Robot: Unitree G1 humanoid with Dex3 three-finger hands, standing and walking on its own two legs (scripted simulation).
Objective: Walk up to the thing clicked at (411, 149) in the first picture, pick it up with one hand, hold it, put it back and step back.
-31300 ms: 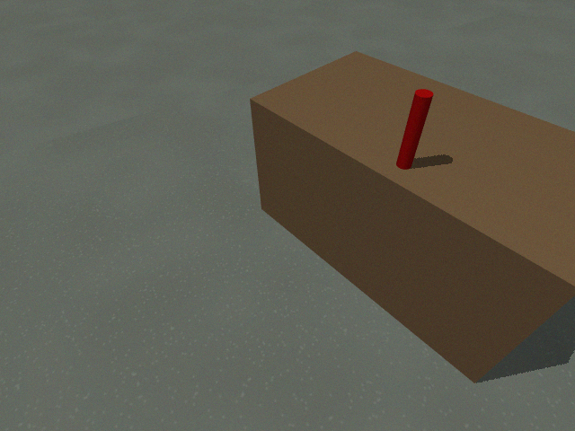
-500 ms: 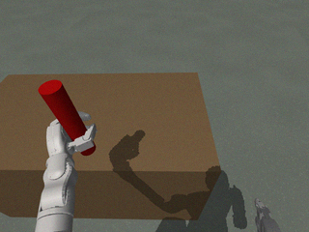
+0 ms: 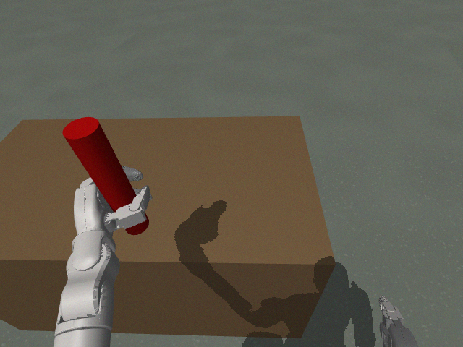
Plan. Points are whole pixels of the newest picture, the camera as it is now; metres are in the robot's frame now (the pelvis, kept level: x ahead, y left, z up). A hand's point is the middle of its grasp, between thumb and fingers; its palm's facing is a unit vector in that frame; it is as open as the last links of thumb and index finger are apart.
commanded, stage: hold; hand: left
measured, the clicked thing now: (114, 185) +0.34 +0.21 +0.17
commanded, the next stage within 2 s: crouch in 0.96 s
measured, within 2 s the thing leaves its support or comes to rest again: neither
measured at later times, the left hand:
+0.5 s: hand (130, 193) +0.33 +0.18 +0.15, palm faces +0.28 -0.96 +0.04, open 5.5 cm
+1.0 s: hand (127, 186) +0.34 +0.19 +0.16, palm faces +0.27 -0.96 +0.04, open 5.5 cm
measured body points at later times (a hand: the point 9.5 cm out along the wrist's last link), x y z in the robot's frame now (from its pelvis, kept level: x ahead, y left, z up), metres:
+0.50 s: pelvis +0.00 -0.01 +0.01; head -0.01 -0.02 +0.46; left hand +0.31 +0.23 +0.15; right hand +0.16 -0.24 -0.06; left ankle -0.02 +0.12 -0.71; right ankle +0.01 -0.14 -0.71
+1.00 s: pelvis +0.00 +0.00 +0.01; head -0.01 -0.01 +0.46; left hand +0.32 +0.24 +0.16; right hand +0.17 -0.24 -0.05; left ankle -0.02 +0.12 -0.71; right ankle +0.01 -0.14 -0.71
